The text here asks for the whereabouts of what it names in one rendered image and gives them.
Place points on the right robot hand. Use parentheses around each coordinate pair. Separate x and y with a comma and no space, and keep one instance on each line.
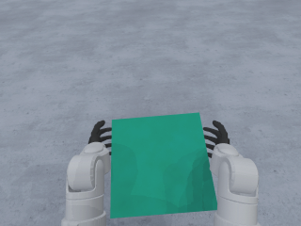
(221,136)

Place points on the robot left forearm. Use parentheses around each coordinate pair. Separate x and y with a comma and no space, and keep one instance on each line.
(85,186)

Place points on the left robot hand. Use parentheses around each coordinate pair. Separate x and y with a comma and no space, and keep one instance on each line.
(96,134)

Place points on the carton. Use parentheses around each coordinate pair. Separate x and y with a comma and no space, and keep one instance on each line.
(160,166)

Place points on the robot right forearm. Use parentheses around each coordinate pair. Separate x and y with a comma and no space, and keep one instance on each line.
(237,187)

